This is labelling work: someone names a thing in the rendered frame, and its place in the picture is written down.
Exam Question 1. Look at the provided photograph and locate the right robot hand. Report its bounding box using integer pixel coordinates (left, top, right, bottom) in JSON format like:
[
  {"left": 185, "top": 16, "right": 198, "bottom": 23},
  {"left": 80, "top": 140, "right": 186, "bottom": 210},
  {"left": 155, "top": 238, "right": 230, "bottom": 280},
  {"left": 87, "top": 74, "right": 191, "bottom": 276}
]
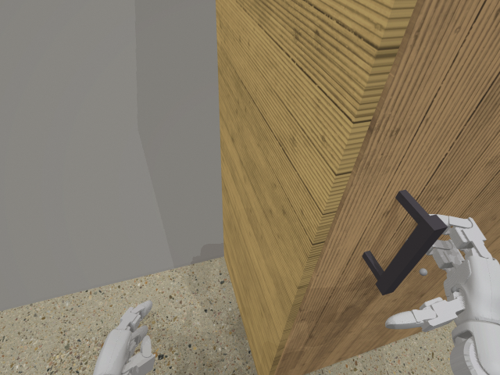
[{"left": 385, "top": 214, "right": 500, "bottom": 332}]

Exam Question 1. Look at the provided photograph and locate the handle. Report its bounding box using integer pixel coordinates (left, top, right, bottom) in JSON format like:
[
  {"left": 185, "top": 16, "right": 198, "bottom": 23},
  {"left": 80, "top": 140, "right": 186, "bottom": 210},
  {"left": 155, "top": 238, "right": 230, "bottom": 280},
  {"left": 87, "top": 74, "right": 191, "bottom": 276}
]
[{"left": 362, "top": 190, "right": 447, "bottom": 295}]

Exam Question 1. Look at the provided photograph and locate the wardrobe door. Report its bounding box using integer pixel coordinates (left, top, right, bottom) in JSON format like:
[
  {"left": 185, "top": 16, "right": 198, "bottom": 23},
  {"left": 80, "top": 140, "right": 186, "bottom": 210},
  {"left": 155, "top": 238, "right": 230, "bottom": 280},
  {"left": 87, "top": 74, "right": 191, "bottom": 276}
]
[{"left": 274, "top": 0, "right": 500, "bottom": 375}]

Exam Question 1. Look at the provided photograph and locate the right robot forearm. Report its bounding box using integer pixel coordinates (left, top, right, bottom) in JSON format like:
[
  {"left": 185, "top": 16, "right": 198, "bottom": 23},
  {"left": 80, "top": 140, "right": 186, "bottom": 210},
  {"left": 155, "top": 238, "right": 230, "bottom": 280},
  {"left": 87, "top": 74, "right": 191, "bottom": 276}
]
[{"left": 450, "top": 320, "right": 500, "bottom": 375}]

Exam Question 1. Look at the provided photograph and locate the left robot hand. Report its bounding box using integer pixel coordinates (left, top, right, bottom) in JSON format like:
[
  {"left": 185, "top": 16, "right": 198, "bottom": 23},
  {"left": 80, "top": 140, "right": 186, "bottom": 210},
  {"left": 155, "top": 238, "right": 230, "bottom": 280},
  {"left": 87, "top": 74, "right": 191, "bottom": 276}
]
[{"left": 93, "top": 300, "right": 155, "bottom": 375}]

